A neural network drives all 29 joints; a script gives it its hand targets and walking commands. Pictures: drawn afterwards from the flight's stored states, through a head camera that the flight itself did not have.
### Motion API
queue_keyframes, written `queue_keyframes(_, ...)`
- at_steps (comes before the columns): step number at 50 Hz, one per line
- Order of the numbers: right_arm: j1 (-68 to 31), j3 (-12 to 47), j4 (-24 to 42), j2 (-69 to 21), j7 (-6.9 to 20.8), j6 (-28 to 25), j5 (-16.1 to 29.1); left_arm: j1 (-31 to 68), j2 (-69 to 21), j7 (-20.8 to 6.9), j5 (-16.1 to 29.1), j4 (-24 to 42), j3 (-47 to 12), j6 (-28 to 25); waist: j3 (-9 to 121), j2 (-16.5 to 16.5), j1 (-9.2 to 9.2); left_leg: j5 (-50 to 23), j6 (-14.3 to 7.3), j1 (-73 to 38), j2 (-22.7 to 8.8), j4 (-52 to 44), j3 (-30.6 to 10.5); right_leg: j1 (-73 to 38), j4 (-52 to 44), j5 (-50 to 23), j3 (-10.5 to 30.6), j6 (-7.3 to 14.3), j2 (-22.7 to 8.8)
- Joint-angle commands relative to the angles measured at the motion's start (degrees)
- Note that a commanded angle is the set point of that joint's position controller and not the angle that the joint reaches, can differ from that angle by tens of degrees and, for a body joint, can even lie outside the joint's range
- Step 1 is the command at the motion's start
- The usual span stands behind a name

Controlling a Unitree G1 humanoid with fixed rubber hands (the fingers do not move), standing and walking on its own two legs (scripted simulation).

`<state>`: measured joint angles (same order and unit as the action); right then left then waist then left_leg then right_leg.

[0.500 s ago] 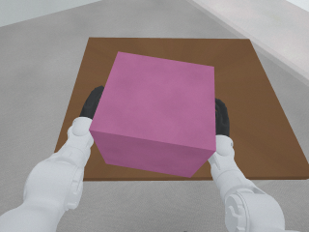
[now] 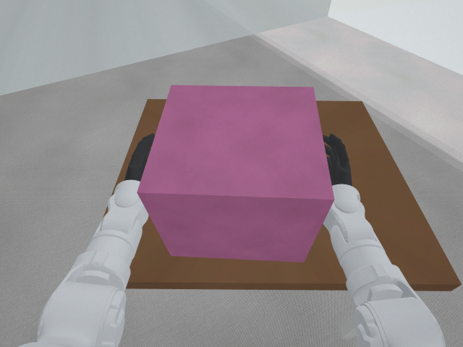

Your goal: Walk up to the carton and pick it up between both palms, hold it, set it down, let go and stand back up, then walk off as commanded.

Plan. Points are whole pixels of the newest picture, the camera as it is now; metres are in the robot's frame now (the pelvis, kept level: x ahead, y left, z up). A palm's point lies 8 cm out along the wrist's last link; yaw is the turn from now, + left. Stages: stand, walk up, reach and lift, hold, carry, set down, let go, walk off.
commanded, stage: reach and lift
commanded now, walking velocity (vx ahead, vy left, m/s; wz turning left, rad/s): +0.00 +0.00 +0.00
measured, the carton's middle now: (238, 175) +0.42 -0.01 +0.07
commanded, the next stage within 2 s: hold in 1.44 s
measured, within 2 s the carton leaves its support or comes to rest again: neither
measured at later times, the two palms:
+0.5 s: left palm (133, 179) +0.36 +0.16 +0.13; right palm (349, 172) +0.36 -0.19 +0.13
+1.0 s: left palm (117, 184) +0.34 +0.18 +0.14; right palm (341, 159) +0.37 -0.17 +0.16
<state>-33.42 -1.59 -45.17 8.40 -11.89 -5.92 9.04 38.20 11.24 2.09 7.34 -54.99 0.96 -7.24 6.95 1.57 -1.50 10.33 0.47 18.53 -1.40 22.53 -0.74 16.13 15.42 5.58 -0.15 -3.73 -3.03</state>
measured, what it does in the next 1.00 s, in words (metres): stands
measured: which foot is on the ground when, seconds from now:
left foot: down 0.00-1.00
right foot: down 0.00-1.00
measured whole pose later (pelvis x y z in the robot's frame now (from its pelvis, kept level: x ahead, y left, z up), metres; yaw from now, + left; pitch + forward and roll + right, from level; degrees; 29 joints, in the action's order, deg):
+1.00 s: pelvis +0.01 -0.03 +0.00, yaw +4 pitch -4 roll -1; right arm -30.3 -1.5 -28.8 6.7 -9.5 12.8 12.2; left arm 23.1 4.8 -1.7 -7.4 -7.9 12.8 29.1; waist 1.9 -4.8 -3.8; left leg 10.6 2.9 6.0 -2.3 20.1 -5.3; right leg 2.9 15.3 8.6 -3.6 -1.6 -1.6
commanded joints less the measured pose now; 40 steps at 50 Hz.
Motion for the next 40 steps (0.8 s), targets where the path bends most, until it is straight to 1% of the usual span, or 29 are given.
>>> queue_keyframes(1, -39.00, 23.28, 16.54, -44.87, 9.37, 5.03, -0.01, 45.66, -42.16, -8.08, -3.08, 27.24, -14.08, 3.20, 24.30, -1.91, 1.25, -18.78, 1.48, -12.10, 3.57, -4.15, 0.69, -16.44, -0.23, -9.06, 0.29, 3.53, 5.83)
queue_keyframes(3, -39.27, 21.74, 16.66, -44.39, 9.73, 6.00, -0.19, 46.62, -42.11, -8.46, -2.79, 29.47, -14.48, 4.71, 25.95, -1.05, 1.17, -17.29, 2.11, -13.01, 3.79, -4.21, 1.08, -16.53, 0.05, -8.29, -0.01, 3.62, 5.73)
queue_keyframes(5, -40.17, 19.90, 16.15, -42.65, 9.96, 6.75, -0.62, 45.98, -42.10, -9.00, -2.94, 29.50, -14.30, 7.07, 24.71, -0.12, -0.04, -15.75, 2.27, -13.27, 3.88, -4.60, 0.95, -15.74, -0.27, -7.22, -0.74, 3.64, 5.49)
queue_keyframes(7, -39.18, 18.70, 16.02, -41.82, 10.23, 7.01, -1.07, 46.62, -42.68, -9.03, -2.16, 33.99, -16.07, 7.98, 28.30, 1.80, -1.56, -17.05, 3.48, -15.70, 3.99, -3.98, 0.67, -15.47, -0.03, -8.65, -1.32, 3.77, 5.47)
queue_keyframes(8, -39.35, 17.53, 15.01, -41.01, 10.44, 7.41, -1.26, 46.71, -42.70, -9.04, -2.74, 33.55, -15.56, 9.08, 26.49, 2.26, -2.02, -15.63, 3.71, -15.17, 3.87, -4.41, 0.49, -15.21, -0.36, -6.65, -1.35, 4.10, 5.41)
queue_keyframes(10, -39.32, 16.24, 14.22, -40.18, 10.85, 8.00, -1.88, 46.87, -41.57, -9.35, -3.32, 33.99, -14.89, 10.43, 25.10, 2.58, -2.41, -13.90, 3.81, -15.40, 4.07, -4.86, 0.80, -15.44, -0.37, -5.88, -1.59, 4.01, 5.17)
queue_keyframes(11, -39.89, 16.65, 15.55, -40.37, 11.05, 7.92, -1.92, 46.52, -41.69, -9.28, -3.41, 35.18, -15.36, 10.91, 26.19, 2.56, -2.09, -13.93, 3.79, -15.65, 4.10, -4.97, 0.87, -15.44, -0.42, -5.60, -1.65, 3.90, 5.15)
queue_keyframes(13, -39.84, 16.03, 14.61, -39.47, 11.34, 8.15, -1.78, 45.94, -41.90, -9.44, -3.99, 36.28, -16.04, 12.42, 25.28, 4.63, -2.45, -13.45, 4.49, -15.75, 4.02, -5.17, 0.92, -15.63, -0.07, -5.56, -1.93, 4.02, 5.18)
queue_keyframes(14, -39.89, 16.07, 14.67, -39.20, 11.49, 8.34, -1.91, 45.79, -41.62, -9.45, -4.38, 36.12, -15.33, 13.20, 24.91, 3.91, -2.20, -13.15, 4.17, -15.42, 4.13, -5.25, 1.05, -16.48, 0.02, -5.76, -1.86, 4.00, 5.03)
queue_keyframes(15, -40.27, 16.46, 15.97, -38.95, 11.65, 8.33, -1.24, 44.54, -41.92, -9.49, -4.58, 37.38, -15.76, 14.04, 24.96, 4.41, -1.88, -13.94, 4.25, -15.57, 4.25, -5.08, 1.16, -16.48, 0.19, -6.21, -2.19, 4.02, 5.25)
queue_keyframes(16, -40.92, 17.06, 16.21, -38.59, 11.67, 8.94, -0.42, 42.88, -42.54, -9.45, -5.24, 35.64, -15.38, 15.15, 23.70, 3.56, -2.02, -13.67, 4.02, -15.71, 4.44, -5.14, 0.98, -16.35, -0.13, -5.98, -2.30, 3.85, 5.53)
queue_keyframes(17, -41.57, 17.04, 16.71, -38.09, 11.75, 9.09, -0.09, 42.95, -42.67, -9.28, -5.09, 37.64, -15.12, 15.63, 23.67, 3.29, -1.61, -13.27, 3.99, -15.85, 4.23, -5.36, 0.77, -16.01, -0.18, -5.19, -2.53, 3.91, 5.55)
queue_keyframes(19, -43.56, 17.70, 18.86, -38.22, 11.95, 9.45, 0.81, 41.77, -42.77, -9.17, -5.78, 37.78, -14.77, 17.61, 23.47, 2.93, -0.60, -12.87, 3.49, -15.27, 4.56, -5.46, 1.23, -16.93, -0.06, -5.27, -2.61, 3.56, 5.82)
queue_keyframes(21, -46.45, 19.03, 20.80, -38.64, 12.22, 10.44, 2.20, 39.70, -42.87, -9.07, -6.96, 36.96, -12.87, 19.77, 21.71, 0.44, 1.13, -11.06, 2.31, -13.88, 4.80, -6.24, 1.59, -17.37, -0.60, -3.48, -2.66, 3.15, 5.80)
queue_keyframes(24, -47.77, 19.58, 22.82, -38.22, 12.52, 11.94, 3.04, 39.28, -42.54, -8.75, -7.78, 39.02, -11.80, 22.31, 20.82, -1.36, 2.21, -9.41, 1.54, -12.79, 4.91, -6.77, 1.71, -17.98, -0.65, -1.83, -2.78, 3.00, 6.11)
queue_keyframes(25, -49.48, 20.07, 23.29, -39.46, 12.62, 12.43, 3.44, 39.85, -42.36, -8.66, -7.80, 39.02, -10.99, 22.75, 21.29, -2.66, 3.05, -8.99, 0.92, -12.43, 4.97, -7.03, 1.95, -18.64, -0.70, -1.49, -2.50, 2.66, 5.95)
queue_keyframes(26, -49.11, 19.92, 22.95, -39.19, 12.72, 12.95, 3.50, 40.31, -41.77, -8.58, -8.01, 39.80, -10.75, 23.29, 20.40, -3.46, 2.78, -8.15, 0.52, -12.11, 5.05, -7.48, 1.77, -18.45, -0.82, -0.99, -2.50, 2.55, 6.09)
queue_keyframes(27, -50.26, 21.31, 24.58, -40.26, 12.87, 12.99, 4.46, 40.91, -42.24, -8.33, -7.49, 42.27, -11.00, 23.79, 22.74, -3.82, 3.64, -9.67, 0.57, -13.01, 5.11, -6.95, 2.08, -19.25, -0.44, -2.17, -2.64, 2.31, 6.25)
queue_keyframes(28, -50.22, 21.00, 25.90, -39.86, 12.75, 13.28, 4.30, 40.10, -42.22, -8.35, -7.10, 43.06, -11.62, 24.13, 23.23, -4.43, 2.57, -10.25, 0.48, -13.27, 5.24, -6.78, 1.73, -19.36, -0.59, -3.02, -2.58, 2.31, 6.37)
queue_keyframes(30, -47.94, 20.59, 24.66, -39.77, 12.31, 14.44, 4.41, 38.03, -41.55, -8.87, -7.96, 42.51, -10.03, 25.54, 21.26, -5.63, 2.10, -10.08, 0.20, -13.33, 5.41, -6.94, 1.79, -19.63, -0.91, -3.34, -2.52, 2.03, 6.47)
queue_keyframes(31, -46.99, 20.94, 25.57, -40.01, 12.23, 14.61, 4.51, 38.32, -40.98, -8.91, -7.70, 44.85, -10.98, 25.79, 22.66, -5.32, 1.75, -11.06, 0.31, -13.43, 5.56, -6.56, 1.87, -20.78, -0.53, -5.08, -2.35, 1.84, 6.31)
queue_keyframes(33, -43.13, 18.09, 21.32, -38.25, 12.05, 15.81, 2.89, 35.27, -38.89, -10.13, -9.88, 40.94, -7.55, 27.07, 16.57, -6.10, 0.10, -7.04, -0.17, -11.91, 5.66, -7.76, 1.81, -19.46, -1.49, -1.54, -2.35, 1.94, 5.96)
queue_keyframes(34, -41.24, 17.00, 19.33, -37.89, 12.08, 16.32, 2.40, 34.99, -38.02, -10.63, -10.37, 41.49, -6.65, 27.56, 16.25, -6.03, 0.26, -6.56, -0.14, -12.31, 5.51, -8.04, 2.06, -19.60, -1.19, -0.93, -2.64, 1.79, 5.84)
queue_keyframes(35, -40.71, 16.26, 19.33, -37.20, 11.71, 16.42, 1.70, 33.73, -37.17, -11.49, -10.94, 40.54, -5.72, 28.25, 14.65, -6.67, -0.62, -6.58, -0.71, -11.80, 5.75, -8.04, 2.20, -20.31, -1.36, -1.97, -2.19, 1.54, 5.17)
queue_keyframes(36, -39.84, 16.54, 19.63, -36.83, 11.52, 16.55, 1.38, 32.42, -37.20, -12.20, -11.45, 40.72, -5.65, 28.73, 14.89, -6.84, -0.96, -7.09, -0.56, -12.10, 5.80, -8.17, 2.14, -21.62, -1.49, -3.22, -2.19, 1.61, 5.15)
queue_keyframes(37, -39.13, 16.23, 19.46, -36.25, 11.39, 16.48, 1.38, 31.91, -37.52, -12.63, -11.90, 41.59, -6.50, 29.13, 14.46, -4.95, -1.25, -7.38, 0.01, -12.00, 5.65, -8.35, 2.22, -22.12, -1.12, -3.90, -2.49, 1.69, 4.92)
queue_keyframes(38, -38.60, 16.78, 19.89, -36.74, 11.12, 16.57, 1.55, 31.88, -37.45, -13.13, -11.68, 43.25, -7.04, 29.33, 15.14, -4.88, -1.60, -9.02, 0.13, -12.55, 5.82, -7.78, 2.26, -23.44, -0.60, -6.27, -2.44, 1.59, 4.95)
queue_keyframes(39, -39.78, 18.60, 23.69, -37.06, 10.77, 16.01, 2.85, 32.17, -38.54, -13.14, -10.75, 46.47, -9.77, 29.47, 19.13, -3.86, -1.78, -12.56, 0.76, -13.72, 5.93, -6.85, 2.26, -25.55, 0.36, -10.71, -2.46, 1.53, 5.16)
queue_keyframes(40, -38.96, 19.25, 24.93, -36.64, 10.29, 16.03, 3.11, 31.50, -38.86, -13.16, -10.53, 48.49, -10.93, 29.69, 19.69, -2.94, -2.48, -15.04, 1.22, -14.21, 6.02, -5.96, 2.01, -26.82, 0.86, -14.23, -2.43, 1.70, 5.25)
